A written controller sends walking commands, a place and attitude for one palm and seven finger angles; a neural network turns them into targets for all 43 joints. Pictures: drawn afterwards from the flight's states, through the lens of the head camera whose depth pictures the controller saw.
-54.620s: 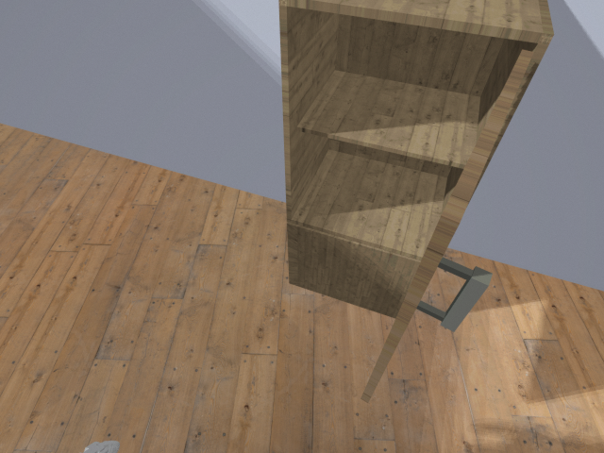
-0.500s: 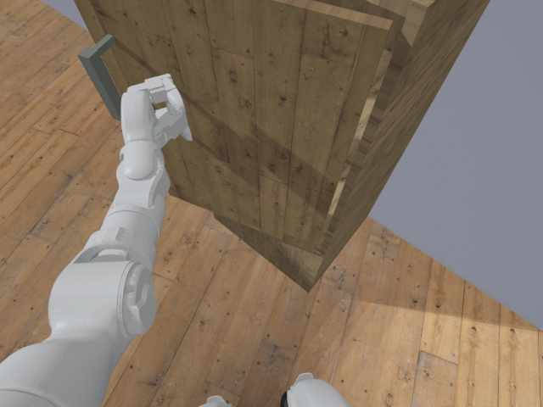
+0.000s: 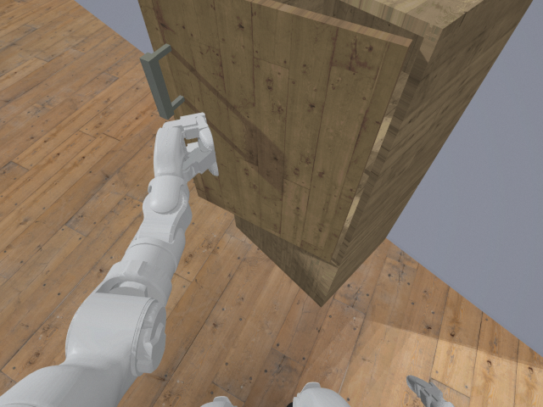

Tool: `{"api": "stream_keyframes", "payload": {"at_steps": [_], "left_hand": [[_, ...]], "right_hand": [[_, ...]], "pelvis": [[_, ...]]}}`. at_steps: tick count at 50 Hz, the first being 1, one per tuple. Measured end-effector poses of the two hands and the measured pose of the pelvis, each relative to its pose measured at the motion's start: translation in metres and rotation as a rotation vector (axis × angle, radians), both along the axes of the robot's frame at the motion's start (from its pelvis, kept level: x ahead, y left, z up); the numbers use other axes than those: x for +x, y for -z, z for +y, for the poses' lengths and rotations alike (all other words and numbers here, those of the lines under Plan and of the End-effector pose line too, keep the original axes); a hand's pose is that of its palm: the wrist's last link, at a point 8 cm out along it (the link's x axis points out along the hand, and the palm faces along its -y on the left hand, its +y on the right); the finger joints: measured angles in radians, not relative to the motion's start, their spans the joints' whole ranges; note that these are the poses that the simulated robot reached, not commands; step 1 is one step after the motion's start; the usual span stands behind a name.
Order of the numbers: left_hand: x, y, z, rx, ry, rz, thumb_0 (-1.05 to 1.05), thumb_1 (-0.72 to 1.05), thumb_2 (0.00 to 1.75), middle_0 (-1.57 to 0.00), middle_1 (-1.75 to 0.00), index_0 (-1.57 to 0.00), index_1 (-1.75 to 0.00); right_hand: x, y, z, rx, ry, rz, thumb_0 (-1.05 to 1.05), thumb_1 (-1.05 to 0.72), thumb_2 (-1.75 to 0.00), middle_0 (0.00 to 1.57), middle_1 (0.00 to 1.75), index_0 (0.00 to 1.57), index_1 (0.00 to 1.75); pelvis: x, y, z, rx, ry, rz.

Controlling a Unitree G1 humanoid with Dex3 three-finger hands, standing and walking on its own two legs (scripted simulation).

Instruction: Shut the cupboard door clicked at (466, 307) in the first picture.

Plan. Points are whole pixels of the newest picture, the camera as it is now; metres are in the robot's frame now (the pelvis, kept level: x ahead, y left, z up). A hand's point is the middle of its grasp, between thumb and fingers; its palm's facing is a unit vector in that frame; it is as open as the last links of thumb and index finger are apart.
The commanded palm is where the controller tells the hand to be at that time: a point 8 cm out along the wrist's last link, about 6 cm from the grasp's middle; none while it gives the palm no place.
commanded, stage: draw the hand back to the body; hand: left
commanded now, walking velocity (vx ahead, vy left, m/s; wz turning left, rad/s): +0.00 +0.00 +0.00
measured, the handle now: (165, 82) +0.65 +0.17 +0.09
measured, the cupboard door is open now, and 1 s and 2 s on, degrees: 16 16 16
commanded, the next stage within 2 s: step back with the hand held close in 1.60 s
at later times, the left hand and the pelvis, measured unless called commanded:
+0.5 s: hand (143, 186) +0.38 +0.15 +0.14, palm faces -0.01 -1.00 -0.02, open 3.1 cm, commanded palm +0.33 +0.20 +0.15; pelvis +0.02 +0.02 +0.02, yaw -2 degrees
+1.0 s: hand (3, 260) +0.26 +0.25 +0.18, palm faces +0.31 -0.89 -0.32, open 4.4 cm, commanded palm +0.22 +0.29 +0.20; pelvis +0.03 +0.03 +0.05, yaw +0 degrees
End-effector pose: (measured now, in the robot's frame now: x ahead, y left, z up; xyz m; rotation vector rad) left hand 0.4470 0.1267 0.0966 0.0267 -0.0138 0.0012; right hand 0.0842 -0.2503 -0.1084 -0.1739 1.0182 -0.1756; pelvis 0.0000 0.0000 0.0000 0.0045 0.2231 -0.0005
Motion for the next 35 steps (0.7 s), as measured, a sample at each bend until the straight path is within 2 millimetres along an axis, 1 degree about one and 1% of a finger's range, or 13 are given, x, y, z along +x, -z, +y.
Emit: {"api": "stream_keyframes", "payload": {"at_steps": [4, 7, 10, 12, 14, 16, 18, 20, 25, 27, 30, 33, 35], "left_hand": [[0.007, -0.003, 0.0, -0.005, 0.011, -0.011, 0.02, 0.89, 0.9, -1.3, -1.5, -1.3, -1.5], [0.005, -0.002, 0.007, -0.016, 0.003, -0.01, 0.02, 0.89, 0.9, -1.3, -1.5, -1.3, -1.5], [-0.006, -0.002, 0.019, -0.009, -0.003, -0.01, 0.02, 0.89, 0.9, -1.29, -1.5, -1.3, -1.5], [-0.016, -0.003, 0.028, -0.009, -0.009, -0.011, 0.02, 0.9, 0.9, -1.29, -1.5, -1.3, -1.5], [-0.028, -0.005, 0.037, -0.009, -0.011, -0.015, 0.02, 0.9, 0.9, -1.29, -1.5, -1.29, -1.5], [-0.039, -0.01, 0.046, -0.01, -0.012, -0.021, 0.02, 0.9, 0.9, -1.29, -1.5, -1.3, -1.5], [-0.05, -0.016, 0.053, -0.009, -0.01, -0.031, 0.02, 0.9, 0.9, -1.29, -1.5, -1.3, -1.5], [-0.061, -0.022, 0.06, -0.008, -0.005, -0.042, 0.02, 0.9, 0.9, -1.29, -1.5, -1.3, -1.5], [-0.09, -0.04, 0.075, -0.003, 0.01, -0.061, 0.02, 0.9, 0.9, -1.29, -1.49, -1.29, -1.49], [-0.103, -0.045, 0.081, -0.003, 0.011, -0.055, 0.02, 0.9, 0.9, -1.27, -1.47, -1.27, -1.47], [-0.125, -0.053, 0.089, 0.094, -0.021, -0.055, 0.02, 0.9, 0.9, -1.23, -1.43, -1.23, -1.43], [-0.145, -0.059, 0.099, 0.156, -0.066, -0.056, 0.02, 0.89, 0.9, -1.17, -1.36, -1.17, -1.36], [-0.157, -0.062, 0.106, 0.179, -0.1, -0.054, 0.02, 0.89, 0.9, -1.13, -1.31, -1.13, -1.31]], "right_hand": [[-0.016, 0.006, 0.006, 0.013, 0.008, 0.031, 0.01, -0.91, -0.9, 0.2, 0.3, 0.2, 0.3], [-0.031, 0.007, 0.008, 0.025, 0.038, 0.064, 0.01, -0.9, -0.9, 0.2, 0.3, 0.2, 0.3], [-0.043, 0.005, 0.01, 0.036, 0.068, 0.088, 0.01, -0.9, -0.9, 0.2, 0.3, 0.2, 0.3], [-0.047, 0.002, 0.011, 0.038, 0.084, 0.095, 0.01, -0.9, -0.9, 0.2, 0.3, 0.2, 0.3], [-0.046, -0.002, 0.011, 0.035, 0.091, 0.092, 0.01, -0.9, -0.9, 0.2, 0.3, 0.2, 0.3], [-0.04, -0.007, 0.01, 0.025, 0.09, 0.077, 0.01, -0.9, -0.9, 0.2, 0.3, 0.2, 0.3], [-0.029, -0.012, 0.009, 0.013, 0.083, 0.047, 0.01, -0.9, -0.9, 0.2, 0.3, 0.2, 0.3], [-0.012, -0.018, 0.009, 0.003, 0.07, 0.002, 0.02, -0.9, -0.9, 0.2, 0.3, 0.2, 0.3], [0.043, -0.037, 0.014, -0.005, 0.02, -0.16, 0.02, -0.91, -0.9, 0.2, 0.3, 0.2, 0.3], [0.066, -0.047, 0.019, 0.0, -0.007, -0.23, 0.02, -0.91, -0.9, 0.2, 0.3, 0.2, 0.3], [0.098, -0.063, 0.03, 0.002, -0.045, -0.313, 0.02, -0.91, -0.9, 0.2, 0.3, 0.2, 0.3], [0.123, -0.078, 0.043, 0.008, -0.086, -0.368, 0.01, -0.91, -0.9, 0.2, 0.3, 0.2, 0.3], [0.135, -0.085, 0.052, 0.013, -0.117, -0.389, 0.01, -0.91, -0.9, 0.2, 0.3, 0.2, 0.3]], "pelvis": [[-0.002, 0.002, 0.003, 0.001, 0.006, 0.014], [0.0, 0.001, 0.006, 0.004, 0.025, 0.014], [0.004, -0.004, 0.008, 0.006, 0.042, -0.002], [0.007, -0.007, 0.009, 0.004, 0.048, -0.019], [0.01, -0.011, 0.01, 0.001, 0.049, -0.038], [0.012, -0.014, 0.011, -0.003, 0.047, -0.058], [0.014, -0.017, 0.011, -0.006, 0.042, -0.076], [0.015, -0.019, 0.012, -0.009, 0.037, -0.094], [0.019, -0.025, 0.016, -0.012, 0.026, -0.139], [0.02, -0.026, 0.018, -0.012, 0.021, -0.157], [0.022, -0.03, 0.019, -0.011, 0.015, -0.192], [0.023, -0.035, 0.02, -0.011, 0.007, -0.223], [0.024, -0.037, 0.021, -0.012, 0.001, -0.24]]}}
